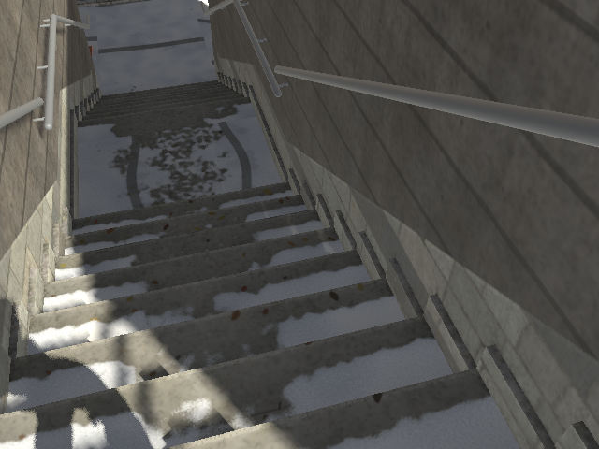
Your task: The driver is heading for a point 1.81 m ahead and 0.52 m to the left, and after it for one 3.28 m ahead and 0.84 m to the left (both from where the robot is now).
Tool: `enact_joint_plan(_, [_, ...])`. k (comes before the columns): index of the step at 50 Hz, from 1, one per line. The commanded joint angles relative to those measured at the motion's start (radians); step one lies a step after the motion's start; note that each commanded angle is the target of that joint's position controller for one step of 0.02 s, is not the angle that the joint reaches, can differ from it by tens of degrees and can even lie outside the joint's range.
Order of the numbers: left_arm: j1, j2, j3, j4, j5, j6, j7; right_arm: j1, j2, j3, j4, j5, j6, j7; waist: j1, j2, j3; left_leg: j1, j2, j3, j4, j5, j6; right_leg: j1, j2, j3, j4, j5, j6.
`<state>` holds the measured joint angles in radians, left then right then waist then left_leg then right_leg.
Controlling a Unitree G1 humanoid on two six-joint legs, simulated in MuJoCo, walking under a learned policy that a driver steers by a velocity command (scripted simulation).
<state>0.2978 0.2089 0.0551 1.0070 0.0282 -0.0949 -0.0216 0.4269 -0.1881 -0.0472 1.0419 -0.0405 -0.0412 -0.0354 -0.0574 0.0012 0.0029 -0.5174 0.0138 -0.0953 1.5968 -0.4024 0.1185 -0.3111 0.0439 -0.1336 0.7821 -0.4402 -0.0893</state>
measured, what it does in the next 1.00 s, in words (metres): goes down, turning left: left foot 0.17 m lower, then right foot 0.17 m lower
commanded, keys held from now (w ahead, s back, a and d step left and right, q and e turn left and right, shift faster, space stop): w+q+shift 0.62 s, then w+shift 0.38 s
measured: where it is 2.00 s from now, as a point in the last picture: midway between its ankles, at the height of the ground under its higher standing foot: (128, 313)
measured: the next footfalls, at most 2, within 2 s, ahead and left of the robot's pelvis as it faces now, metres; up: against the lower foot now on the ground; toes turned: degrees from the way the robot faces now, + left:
left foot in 0.26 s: +0.31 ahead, +0.08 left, -0.17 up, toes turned +16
right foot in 0.62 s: +0.68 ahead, +0.00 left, -0.34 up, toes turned +36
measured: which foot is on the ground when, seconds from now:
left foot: up 0.00-0.24, down 0.26-0.62, up 0.64-1.00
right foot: down 0.00-0.26, up 0.28-0.60, down 0.62-1.00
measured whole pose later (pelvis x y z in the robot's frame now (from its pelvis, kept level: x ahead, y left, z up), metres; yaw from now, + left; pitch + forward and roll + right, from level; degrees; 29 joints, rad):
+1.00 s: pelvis +0.78 +0.22 -0.42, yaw +41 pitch +0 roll -2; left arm 0.69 0.21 0.02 1.07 0.03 -0.11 0.00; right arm -0.07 -0.24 -0.03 0.81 -0.02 -0.04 0.05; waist 0.17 0.05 0.03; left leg -0.63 0.02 0.01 0.59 0.37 0.11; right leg 0.02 0.03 -0.10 0.95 -0.89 -0.03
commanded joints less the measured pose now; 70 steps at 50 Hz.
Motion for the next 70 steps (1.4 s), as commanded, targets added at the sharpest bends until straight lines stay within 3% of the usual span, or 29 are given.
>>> enact_joint_plan(1, [0.099, 0.097, 0.011, -0.002, -0.004, -0.036, 0.019, -0.039, -0.070, -0.035, -0.077, -0.028, 0.047, 0.033, 0.009, -0.040, 0.207, -0.188, 0.114, -0.034, -0.352, 0.224, -0.069, -0.163, -0.381, 0.377, -0.294, 0.386, -0.118])
enact_joint_plan(6, [0.007, 0.049, -0.004, -0.025, -0.037, -0.070, 0.035, -0.150, -0.015, -0.011, -0.098, 0.025, 0.000, 0.100, -0.014, -0.059, 0.087, 0.240, 0.010, 0.170, -0.803, 1.115, -0.001, -0.393, -0.184, -0.016, -0.128, 0.004, 0.060])
enact_joint_plan(10, [0.134, 0.112, 0.008, 0.026, -0.012, -0.030, 0.063, -0.257, -0.084, -0.010, -0.144, 0.002, 0.045, 0.066, 0.057, -0.058, 0.161, 0.260, -0.071, 0.356, -0.958, 0.845, 0.028, -0.106, -0.220, -0.095, 0.143, 0.501, 0.052])
enact_joint_plan(12, [0.068, 0.185, 0.017, 0.004, 0.004, 0.003, 0.074, 0.122, -0.204, -0.060, -0.052, 0.004, 0.055, 0.046, -0.122, -0.077, -0.002, 0.486, -0.080, 0.285, -1.046, 0.469, 0.128, -0.005, -0.258, -0.081, 0.661, 1.030, 0.049])
enact_joint_plan(13, [-0.009, 0.178, 0.029, 0.015, 0.019, 0.030, 0.097, 0.272, -0.238, -0.088, -0.022, 0.003, 0.048, 0.049, -0.257, 0.054, 0.002, 0.641, 0.007, 0.136, -1.191, 0.498, 0.226, -0.126, -0.178, -0.069, 1.217, 0.597, 0.053])
enact_joint_plan(14, [-0.106, 0.059, 0.005, -0.049, 0.022, 0.034, 0.085, 0.253, -0.265, -0.077, 0.002, 0.026, 0.036, 0.050, -0.206, 0.268, 0.152, 0.744, 0.046, 0.068, -0.987, 1.059, 0.200, -0.571, -0.016, -0.056, 1.467, -0.322, 0.030])
enact_joint_plan(17, [-0.065, 0.133, 0.014, -0.149, 0.048, 0.008, 0.048, 0.117, -0.194, -0.035, -0.031, 0.056, 0.017, 0.043, -0.008, -0.139, -0.003, 0.719, 0.120, -0.291, -0.979, 0.621, 0.204, -0.746, -0.139, 0.183, 0.907, -0.037, 0.038])
enact_joint_plan(18, [-0.007, 0.085, 0.000, -0.177, 0.051, 0.008, 0.046, 0.041, -0.276, -0.051, -0.074, 0.035, 0.006, 0.028, 0.041, 0.156, -0.053, 0.624, 0.271, -0.622, -1.013, 0.376, 0.362, -0.802, -0.137, 0.253, 0.803, -0.101, 0.083])
enact_joint_plan(21, [-0.063, 0.133, 0.014, -0.140, 0.041, 0.051, 0.040, -0.065, -0.220, -0.034, -0.118, -0.018, -0.029, 0.014, 0.104, -0.033, 0.090, 0.043, 0.140, -0.461, -1.053, 0.442, 0.302, -0.370, -0.124, 0.175, 0.427, 0.309, 0.172])
enact_joint_plan(23, [-0.127, 0.132, 0.020, -0.171, 0.026, 0.019, 0.012, -0.075, -0.152, -0.015, -0.118, 0.034, -0.052, 0.004, 0.093, -0.055, 0.057, -0.117, -0.054, -0.281, -0.912, 0.193, 0.191, -0.136, -0.088, 0.160, 0.059, 0.856, 0.121])
enact_joint_plan(27, [-0.166, 0.050, -0.019, -0.234, -0.022, 0.024, 0.009, -0.069, -0.176, -0.014, -0.135, 0.032, -0.028, 0.011, 0.029, 0.128, 0.054, -0.085, -0.111, -0.279, -0.724, 0.174, 0.126, 0.132, 0.013, 0.150, -0.149, 0.781, 0.105])
enact_joint_plan(30, [0.478, 0.165, 0.041, -0.066, -0.012, 0.023, 0.051, -0.312, -0.231, -0.033, -0.174, 0.015, -0.016, 0.014, 0.421, 0.038, -0.122, -0.102, -0.137, -0.200, -0.043, 0.648, 0.079, 0.611, -0.044, 0.173, -0.241, 0.830, 0.093])
enact_joint_plan(33, [0.279, 0.129, 0.011, -0.103, 0.013, 0.003, -0.013, -0.049, -0.001, 0.015, -0.287, 0.064, -0.019, -0.011, 0.083, -0.287, -0.084, -0.607, -0.131, -0.037, 0.544, -0.214, 0.060, 0.681, -0.413, 0.510, -0.014, 1.320, 0.076])
enact_joint_plan(35, [0.276, 0.072, 0.002, -0.097, 0.006, -0.009, -0.031, -0.142, -0.050, 0.003, -0.241, -0.010, 0.013, 0.008, 0.099, -0.035, 0.022, -0.616, -0.066, -0.040, 0.439, -0.131, 0.079, 0.368, -0.376, 0.527, -0.168, 0.636, -0.063])
enact_joint_plan(36, [0.246, 0.165, 0.021, -0.081, 0.015, -0.044, -0.012, -0.266, -0.033, 0.014, -0.334, -0.038, 0.011, 0.025, 0.076, -0.200, 0.078, -0.716, -0.004, -0.106, 0.243, 0.015, 0.056, 0.237, -0.452, 0.727, -0.229, 0.265, -0.092])
enact_joint_plan(38, [0.118, 0.066, -0.027, -0.085, 0.022, -0.065, 0.024, -0.384, -0.043, 0.021, -0.361, -0.003, 0.016, 0.047, 0.006, -0.044, 0.268, -0.373, -0.005, -0.128, -0.330, 0.339, -0.016, -0.319, -0.320, 0.569, -0.350, 0.125, -0.029])
enact_joint_plan(41, [0.160, 0.265, 0.024, -0.068, -0.006, -0.052, 0.015, -0.185, -0.114, -0.022, -0.227, -0.032, 0.050, 0.076, -0.025, -0.127, 0.103, -0.038, -0.079, 0.088, -0.275, 0.465, -0.028, -0.334, -0.334, 0.446, -0.256, 0.344, -0.060])
enact_joint_plan(44, [0.411, 0.125, -0.009, 0.007, 0.009, -0.073, 0.019, -0.592, -0.084, -0.006, -0.311, -0.015, -0.002, 0.054, 0.189, -0.075, 0.221, -0.585, -0.049, -0.014, -0.656, 0.641, 0.035, 0.208, -0.220, 0.415, -0.103, 0.285, -0.046])
enact_joint_plan(47, [0.311, 0.105, -0.015, -0.016, 0.009, -0.056, 0.012, -0.663, -0.056, 0.022, -0.319, 0.033, -0.024, 0.092, 0.187, -0.026, 0.167, -0.034, -0.015, 0.143, -1.008, 0.892, 0.000, -0.043, -0.178, 0.272, -0.148, 0.094, -0.064])
enact_joint_plan(50, [0.351, 0.125, -0.019, 0.023, -0.004, -0.007, 0.036, -0.452, -0.115, 0.009, -0.237, 0.030, -0.008, 0.084, 0.130, -0.010, 0.139, 0.232, -0.030, 0.211, -1.079, 0.773, -0.016, 0.063, -0.177, 0.175, 0.028, 0.460, -0.037])
enact_joint_plan(52, [0.328, 0.178, -0.003, 0.063, 0.006, 0.023, 0.064, -0.011, -0.189, -0.033, -0.122, -0.001, 0.000, 0.044, -0.091, -0.020, -0.023, 0.673, 0.012, 0.134, -1.199, 0.684, 0.044, -0.028, -0.130, 0.170, 0.692, 0.716, -0.033])
enact_joint_plan(53, [0.215, 0.188, 0.017, 0.055, 0.007, 0.030, 0.062, 0.120, -0.253, -0.068, -0.093, -0.012, 0.010, 0.035, -0.192, 0.036, -0.049, 0.860, 0.143, 0.001, -1.163, 0.729, 0.131, -0.283, 0.026, 0.146, 1.195, -0.042, -0.033])
enact_joint_plan(54, [0.262, 0.129, 0.005, -0.019, -0.027, 0.006, 0.061, 0.141, -0.256, -0.048, -0.103, -0.019, -0.008, 0.040, -0.080, 0.073, -0.164, 1.062, 0.273, -0.058, -0.843, 1.174, 0.076, -0.500, 0.016, 0.272, 1.185, -0.286, -0.057])
enact_joint_plan(56, [0.278, 0.126, -0.011, -0.055, -0.035, 0.002, 0.045, -0.013, -0.242, -0.066, -0.131, -0.007, -0.038, 0.039, -0.004, 0.059, -0.219, 0.992, 0.424, -0.305, -1.069, 0.546, 0.205, -0.677, -0.103, 0.297, 0.796, -0.027, -0.032])
enact_joint_plan(59, [0.140, 0.116, 0.007, -0.082, 0.056, 0.076, 0.015, -0.110, -0.156, -0.034, -0.101, 0.026, -0.097, 0.004, 0.080, -0.041, -0.004, 0.365, 0.364, -0.254, -1.215, 0.405, 0.192, -0.340, -0.166, 0.301, 0.483, 0.159, 0.061])
enact_joint_plan(62, [0.042, 0.075, -0.002, -0.142, 0.031, 0.127, -0.002, -0.108, -0.200, -0.053, -0.101, 0.019, -0.133, 0.023, 0.097, 0.033, 0.087, 0.274, 0.337, -0.113, -1.258, 0.493, 0.132, -0.368, -0.204, 0.237, 0.361, 0.280, 0.061])
enact_joint_plan(63, [-0.021, 0.097, 0.010, -0.161, 0.019, 0.103, -0.008, -0.131, -0.078, -0.028, -0.071, 0.034, -0.144, 0.011, 0.103, 0.040, 0.091, 0.242, 0.210, 0.054, -1.199, 0.397, 0.023, -0.337, -0.212, 0.290, 0.100, 0.576, 0.041])
enact_joint_plan(66, [-0.029, 0.036, -0.001, -0.157, -0.019, 0.070, -0.056, -0.176, -0.070, -0.008, -0.082, 0.063, -0.155, -0.023, 0.147, 0.057, 0.031, -0.086, 0.063, 0.316, -1.040, 0.072, -0.098, 0.195, -0.045, 0.090, -0.087, 1.172, 0.027])
enact_joint_plan(70, [0.202, 0.117, 0.017, -0.102, 0.028, 0.092, -0.006, -0.156, -0.199, -0.033, -0.078, 0.049, -0.117, 0.001, 0.241, 0.015, -0.049, 0.023, 0.096, 0.367, -0.497, 0.636, -0.071, 0.463, 0.088, -0.095, -0.041, 0.944, -0.027])
Keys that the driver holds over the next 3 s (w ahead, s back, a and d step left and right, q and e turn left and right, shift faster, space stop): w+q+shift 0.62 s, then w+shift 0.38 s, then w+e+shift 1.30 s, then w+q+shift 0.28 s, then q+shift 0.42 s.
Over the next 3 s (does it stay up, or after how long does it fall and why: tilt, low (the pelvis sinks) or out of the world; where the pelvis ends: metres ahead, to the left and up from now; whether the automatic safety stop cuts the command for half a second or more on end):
stays up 2.38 0.77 -1.26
